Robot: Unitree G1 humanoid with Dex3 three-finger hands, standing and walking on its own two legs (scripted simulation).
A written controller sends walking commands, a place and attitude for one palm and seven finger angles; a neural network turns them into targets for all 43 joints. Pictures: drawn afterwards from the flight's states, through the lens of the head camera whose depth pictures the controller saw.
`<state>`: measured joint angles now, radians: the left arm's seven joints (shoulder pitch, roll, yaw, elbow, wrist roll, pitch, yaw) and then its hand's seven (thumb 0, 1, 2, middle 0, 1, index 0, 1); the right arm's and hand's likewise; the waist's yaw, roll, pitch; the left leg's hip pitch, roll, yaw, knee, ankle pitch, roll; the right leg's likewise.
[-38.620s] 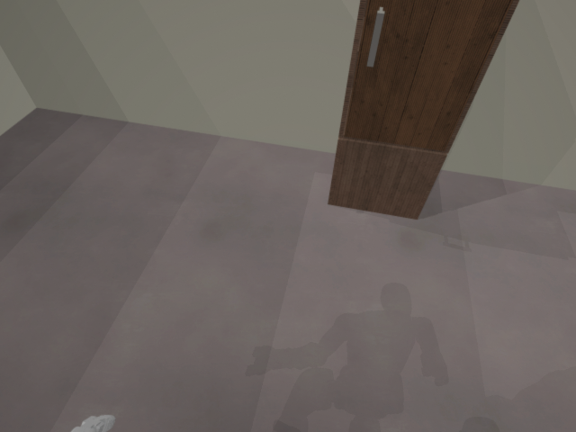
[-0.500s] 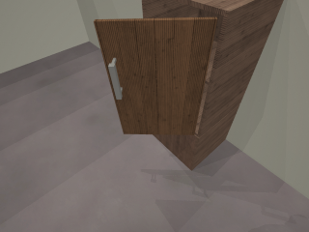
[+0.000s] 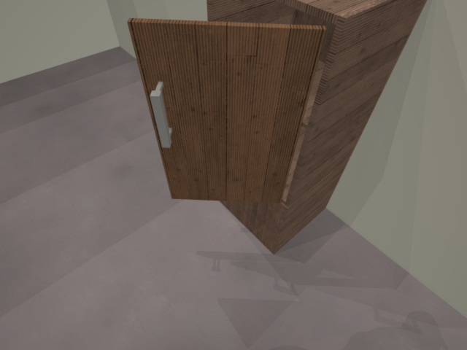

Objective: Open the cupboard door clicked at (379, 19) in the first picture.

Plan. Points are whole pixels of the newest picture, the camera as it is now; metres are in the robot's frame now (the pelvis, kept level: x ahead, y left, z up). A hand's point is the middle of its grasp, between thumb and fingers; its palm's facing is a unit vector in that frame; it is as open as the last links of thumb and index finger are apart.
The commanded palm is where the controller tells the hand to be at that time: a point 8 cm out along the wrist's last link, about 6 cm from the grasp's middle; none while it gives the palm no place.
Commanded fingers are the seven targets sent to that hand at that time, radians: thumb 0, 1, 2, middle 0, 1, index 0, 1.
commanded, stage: come to a stop and stand still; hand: left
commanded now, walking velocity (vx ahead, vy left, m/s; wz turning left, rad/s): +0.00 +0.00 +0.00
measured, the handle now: (163, 115) +0.61 +0.20 +0.04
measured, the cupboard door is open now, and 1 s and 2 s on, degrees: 47 47 47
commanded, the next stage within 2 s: look again from close up in 0.52 s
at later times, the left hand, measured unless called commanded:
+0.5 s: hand out of the picture +0.06 +0.21 -0.17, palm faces -0.01 -0.97 -0.25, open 7.4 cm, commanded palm none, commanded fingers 0.00 0.90 0.90 -0.20 -0.30 -0.20 -0.30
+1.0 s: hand out of the picture +0.07 +0.20 -0.17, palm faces -0.01 -0.97 -0.25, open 7.4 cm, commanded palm none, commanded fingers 0.00 0.90 0.90 -0.20 -0.30 -0.20 -0.30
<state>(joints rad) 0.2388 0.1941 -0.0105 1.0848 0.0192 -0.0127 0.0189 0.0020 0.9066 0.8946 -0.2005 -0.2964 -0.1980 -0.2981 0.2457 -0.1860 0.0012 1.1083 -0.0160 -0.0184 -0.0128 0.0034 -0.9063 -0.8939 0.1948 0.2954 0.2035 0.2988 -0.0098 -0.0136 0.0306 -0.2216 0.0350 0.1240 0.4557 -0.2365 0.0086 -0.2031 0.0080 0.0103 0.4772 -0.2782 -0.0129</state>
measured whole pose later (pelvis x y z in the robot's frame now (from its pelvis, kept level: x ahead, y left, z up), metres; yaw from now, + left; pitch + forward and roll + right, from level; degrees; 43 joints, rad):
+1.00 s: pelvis +0.03 +0.00 +0.00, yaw +0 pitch +0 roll +1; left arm 0.21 0.23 0.00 1.10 0.02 -0.02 0.02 0.00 0.91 0.89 -0.20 -0.30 -0.20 -0.30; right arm 0.17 -0.22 0.01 1.14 -0.02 -0.02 -0.02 0.00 -0.90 -0.89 0.20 0.30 0.21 0.30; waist 0.00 -0.02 0.02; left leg -0.14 0.03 0.12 0.39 -0.25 0.00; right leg -0.12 0.01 0.01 0.41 -0.29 -0.02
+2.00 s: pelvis -0.04 +0.01 -0.06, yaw +4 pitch +11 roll -3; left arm 0.21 0.32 0.28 0.16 -0.33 -0.30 -0.41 0.01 0.19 0.59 -0.25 -0.75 -0.25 -0.76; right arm 0.29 -0.22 0.04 0.57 0.03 -0.24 -0.06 0.01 -0.90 -0.89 0.20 0.30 0.21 0.30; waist -0.02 0.04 -0.09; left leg -0.79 0.05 0.01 1.01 -0.41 0.02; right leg -0.70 0.00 -0.09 0.96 -0.46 -0.01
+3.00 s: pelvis -0.02 +0.01 -0.03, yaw +4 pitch +7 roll -2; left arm -0.09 0.45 0.44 0.42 -0.37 -0.17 -0.58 -0.01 -0.50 0.30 -0.30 -1.20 -0.30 -1.20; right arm 0.29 -0.29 0.04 0.57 0.05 -0.20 -0.09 0.01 -0.90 -0.89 0.20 0.30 0.21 0.30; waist 0.00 0.03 -0.06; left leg -0.54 0.03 0.03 0.77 -0.34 0.02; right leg -0.46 0.00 -0.07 0.73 -0.38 -0.01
